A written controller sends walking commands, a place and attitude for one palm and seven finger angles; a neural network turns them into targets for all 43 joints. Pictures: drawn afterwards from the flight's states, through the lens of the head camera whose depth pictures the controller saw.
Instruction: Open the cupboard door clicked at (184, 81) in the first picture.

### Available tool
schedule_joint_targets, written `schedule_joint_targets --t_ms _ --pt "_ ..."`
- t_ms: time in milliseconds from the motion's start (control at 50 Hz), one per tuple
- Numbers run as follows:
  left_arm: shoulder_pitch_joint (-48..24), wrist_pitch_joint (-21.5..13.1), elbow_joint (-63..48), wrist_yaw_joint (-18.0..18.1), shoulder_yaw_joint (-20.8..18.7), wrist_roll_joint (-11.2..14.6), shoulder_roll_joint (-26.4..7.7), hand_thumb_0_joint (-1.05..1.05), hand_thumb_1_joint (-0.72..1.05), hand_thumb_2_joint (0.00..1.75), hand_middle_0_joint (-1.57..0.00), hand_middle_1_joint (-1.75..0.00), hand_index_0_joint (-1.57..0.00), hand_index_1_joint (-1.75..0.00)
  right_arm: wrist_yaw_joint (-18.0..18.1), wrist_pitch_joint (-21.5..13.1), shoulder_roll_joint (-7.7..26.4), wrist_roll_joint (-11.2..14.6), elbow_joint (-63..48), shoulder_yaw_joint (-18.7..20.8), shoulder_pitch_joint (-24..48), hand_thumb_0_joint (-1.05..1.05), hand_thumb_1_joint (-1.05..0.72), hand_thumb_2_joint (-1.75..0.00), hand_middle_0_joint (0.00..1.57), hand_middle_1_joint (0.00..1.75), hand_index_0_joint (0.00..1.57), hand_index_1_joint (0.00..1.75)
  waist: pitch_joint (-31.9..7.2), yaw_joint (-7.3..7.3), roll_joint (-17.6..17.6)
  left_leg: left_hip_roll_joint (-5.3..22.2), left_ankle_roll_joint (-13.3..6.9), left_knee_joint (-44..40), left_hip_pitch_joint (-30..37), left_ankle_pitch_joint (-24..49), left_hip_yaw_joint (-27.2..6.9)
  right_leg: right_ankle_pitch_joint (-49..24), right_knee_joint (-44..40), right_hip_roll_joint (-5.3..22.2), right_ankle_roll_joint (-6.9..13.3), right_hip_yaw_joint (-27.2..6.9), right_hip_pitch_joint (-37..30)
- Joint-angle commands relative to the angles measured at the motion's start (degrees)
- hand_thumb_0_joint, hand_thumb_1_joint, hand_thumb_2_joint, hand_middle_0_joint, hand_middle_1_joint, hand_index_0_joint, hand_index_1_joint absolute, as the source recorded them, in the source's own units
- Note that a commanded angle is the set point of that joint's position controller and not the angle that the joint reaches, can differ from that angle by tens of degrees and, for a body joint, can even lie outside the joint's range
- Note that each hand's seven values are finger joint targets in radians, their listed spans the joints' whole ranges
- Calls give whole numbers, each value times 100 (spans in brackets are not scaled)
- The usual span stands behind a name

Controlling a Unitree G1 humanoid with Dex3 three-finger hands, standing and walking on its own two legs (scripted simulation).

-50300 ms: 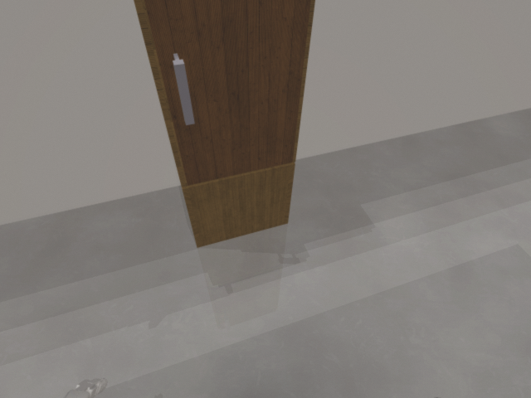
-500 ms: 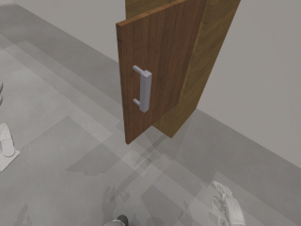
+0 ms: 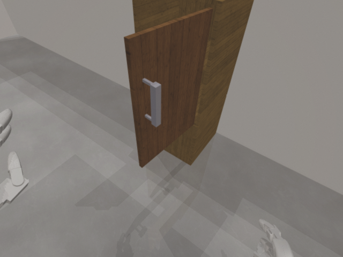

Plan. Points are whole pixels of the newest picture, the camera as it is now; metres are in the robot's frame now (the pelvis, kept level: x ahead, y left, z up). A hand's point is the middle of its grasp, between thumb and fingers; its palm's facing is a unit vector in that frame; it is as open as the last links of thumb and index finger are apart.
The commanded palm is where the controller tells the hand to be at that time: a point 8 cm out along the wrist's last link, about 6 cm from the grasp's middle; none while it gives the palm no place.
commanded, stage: stop stepping back and stand still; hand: left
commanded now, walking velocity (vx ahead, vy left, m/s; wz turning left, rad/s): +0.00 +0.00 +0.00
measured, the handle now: (151, 103) +0.58 +0.09 +0.03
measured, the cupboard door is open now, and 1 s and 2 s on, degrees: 84 84 84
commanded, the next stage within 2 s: let the arm hang, fingers relaxed in 0.52 s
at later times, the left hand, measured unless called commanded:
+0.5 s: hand out of the picture +0.17 +0.29 +0.17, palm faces +0.38 -0.78 -0.50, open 7.4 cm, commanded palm +0.12 +0.33 +0.18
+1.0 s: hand out of the picture -0.02 +0.19 -0.18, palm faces +0.01 -0.99 -0.16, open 7.0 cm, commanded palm none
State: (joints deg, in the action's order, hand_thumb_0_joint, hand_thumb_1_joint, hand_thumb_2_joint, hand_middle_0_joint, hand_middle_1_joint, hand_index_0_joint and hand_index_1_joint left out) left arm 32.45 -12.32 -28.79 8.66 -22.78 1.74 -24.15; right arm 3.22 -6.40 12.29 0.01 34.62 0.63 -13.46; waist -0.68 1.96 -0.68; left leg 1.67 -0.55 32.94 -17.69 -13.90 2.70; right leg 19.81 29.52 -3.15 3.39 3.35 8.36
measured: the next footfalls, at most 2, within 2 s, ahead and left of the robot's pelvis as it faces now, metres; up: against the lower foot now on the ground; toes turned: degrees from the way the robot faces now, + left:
none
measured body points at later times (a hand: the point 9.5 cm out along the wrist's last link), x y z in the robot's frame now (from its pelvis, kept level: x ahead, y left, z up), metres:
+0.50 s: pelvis -0.03 +0.03 +0.01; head -0.01 +0.04 +0.46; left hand +0.14 +0.33 +0.20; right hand +0.13 -0.19 -0.07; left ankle +0.03 +0.11 -0.73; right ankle -0.04 -0.08 -0.73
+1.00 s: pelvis -0.04 +0.01 +0.00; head -0.01 +0.04 +0.45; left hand -0.02 +0.24 -0.16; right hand +0.00 -0.25 -0.13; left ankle +0.03 +0.11 -0.73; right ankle -0.04 -0.08 -0.73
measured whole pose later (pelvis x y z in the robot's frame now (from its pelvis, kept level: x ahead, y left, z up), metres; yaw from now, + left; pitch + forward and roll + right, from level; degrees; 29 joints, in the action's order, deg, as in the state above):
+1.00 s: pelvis -0.04 +0.01 +0.00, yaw +1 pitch -1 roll -1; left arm 16.8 2.3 55.1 0.9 0.0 -1.0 -11.5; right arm 0.7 1.5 12.7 -1.7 57.9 -0.6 -14.6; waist 3.8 0.4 -2.9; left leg -1.3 -1.3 28.7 -18.1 -9.4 -1.6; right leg 15.7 27.6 -2.3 2.7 4.4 10.9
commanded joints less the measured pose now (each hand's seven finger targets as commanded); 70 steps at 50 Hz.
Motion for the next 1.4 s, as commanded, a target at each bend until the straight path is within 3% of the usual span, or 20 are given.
schedule_joint_targets --t_ms 0,60,100,160,220,280,320,380,460,580,600,620,660,720,760,860,960,1100,1240,1380 --pt "-57 -384 -737 168 -905 115 -945 0 90 90 -20 -30 -20 -30 8 -179 565 33 -755 209 467 0 -90 -90 20 30 20 30 75 -134 -230 -14 43 521 -229 -442 -331 -1165 -1520 1635 294 -2061 464" --pt "-437 -332 -458 133 -714 95 -805 0 90 90 -20 -30 -20 -30 56 -219 624 21 -657 159 424 0 -90 -90 20 30 20 30 7 -85 -31 78 -43 -616 527 567 -461 -1130 -1063 945 -73 -1166 509" --pt "-728 -290 -418 95 -533 74 -765 0 90 90 -20 -30 -20 -30 135 -258 730 35 -668 183 497 0 -90 -90 20 30 20 30 -64 -151 346 373 -161 -914 867 1307 -792 -1271 -807 483 -344 -828 527" --pt "-1042 -281 -718 69 -428 11 -809 0 90 90 -20 -30 -20 -30 185 -330 684 -6 -693 93 571 0 -90 -90 20 30 20 30 -172 -194 807 749 -292 -1685 584 688 -1385 -718 -411 247 -446 -465 179" --pt "-988 -293 -1110 92 -471 -33 -849 0 90 90 -20 -30 -20 -30 205 -452 631 -43 -749 49 651 0 -90 -90 20 30 20 30 -191 -237 897 765 -319 -2140 144 -678 -1454 -495 -354 246 -430 -427 -168" --pt "-490 -288 -1408 135 -809 -44 -1072 0 90 90 -20 -30 -20 -30 173 -520 624 -82 -790 51 628 0 -90 -90 20 30 20 30 -401 -286 1024 611 -208 -2245 -64 -1018 -1314 -558 -465 214 -403 -340 -517" --pt "-171 -283 -1369 146 -817 -19 -954 0 90 90 -20 -30 -20 -30 142 -490 563 -77 -834 34 649 0 -90 -90 20 30 20 30 -393 -264 1014 515 -136 -2197 -268 -1142 -1172 -535 -594 237 -374 -311 -650" --pt "227 -267 -1068 154 -995 34 -975 0 90 90 -20 -30 -20 -30 127 -441 565 -79 -814 84 611 0 -90 -90 20 30 20 30 -435 -233 769 340 -28 -1928 -212 -902 -938 -525 -929 289 -314 -372 -575" --pt "118 -252 -719 123 -762 97 -753 0 90 90 -20 -30 -20 -30 135 -367 611 -40 -730 104 577 0 -90 -90 20 30 20 30 -385 -161 394 306 11 -1572 294 -156 -845 -677 -1179 368 -307 -541 -49" --pt "-609 -208 -689 101 -444 18 -735 0 90 90 -20 -30 -20 -30 197 -402 699 -9 -634 130 663 0 -90 -90 20 30 20 30 -272 -165 397 292 -26 -1529 592 78 -787 -731 -1306 385 -367 -567 204" --pt "-698 664 3745 -689 1625 -410 184 0 90 90 -20 -30 -20 -30 -350 -551 1658 3 834 380 845 0 -90 -90 20 30 20 30 232 3 423 444 -163 -459 -143 1562 -1090 -1478 -330 768 -144 -260 783" --pt "-719 1076 3936 -795 1523 -343 209 0 90 90 -20 -30 -20 -30 -348 -133 1350 32 867 382 357 0 -90 -90 20 30 20 30 -227 -55 398 447 -95 -465 434 1922 -843 -1178 -412 779 -101 -600 860" --pt "-901 1174 4099 -827 1590 -342 285 0 90 90 -20 -30 -20 -30 -327 60 1301 -53 822 320 310 0 -90 -90 20 30 20 30 -265 -96 319 615 -322 -624 97 1049 -1128 -231 -141 655 -78 -463 959" --pt "-1338 1130 5016 -861 1691 -404 103 0 90 90 -20 -30 -20 -30 -299 232 1328 -124 895 227 488 0 -90 -90 20 30 20 30 -283 -181 -851 467 -405 -718 -121 755 -1299 -369 -303 691 2 -658 561" --pt "-1646 1140 5720 -848 1769 -382 39 0 90 90 -20 -30 -20 -30 -300 339 1301 -145 1057 201 496 0 -90 -90 20 30 20 30 -294 -134 -1084 303 -344 -574 144 773 -1179 -421 -486 888 110 -876 707" --pt "-1677 1216 7223 -766 2042 -288 269 0 90 90 -20 -30 -20 -30 -272 564 834 -171 1557 9 398 0 -90 -90 20 30 20 30 -55 -171 748 248 -233 -998 166 639 -1120 -406 -646 848 41 -926 427" --pt "-1394 1208 8255 -743 2072 -226 479 0 90 90 -20 -30 -20 -30 -189 665 562 -150 2025 -22 91 0 -90 -90 20 30 20 30 31 -189 1375 231 -162 -1172 119 57 -1112 -263 -956 873 88 -879 177" --pt "-1326 1190 8996 -726 2165 -210 759 0 90 90 -20 -30 -20 -30 -130 720 418 -121 2541 8 -506 0 -90 -90 20 30 20 30 436 -104 65 260 -173 -1157 390 77 -1018 100 -1350 895 90 -823 528" --pt "-1078 1181 9307 -659 2199 -188 976 0 90 90 -20 -30 -20 -30 -102 703 185 -116 2875 -40 -702 0 -90 -90 20 30 20 30 545 -133 -171 280 -191 -1185 565 490 -901 -215 -1275 871 48 -754 532" --pt "-939 1176 9383 -615 2187 -195 1111 0 90 90 -20 -30 -20 -30 -93 692 0 -115 3017 -51 -750 0 -90 -90 20 30 20 30 688 -170 -12 273 -196 -1237 539 505 -849 -260 -1215 839 24 -745 581"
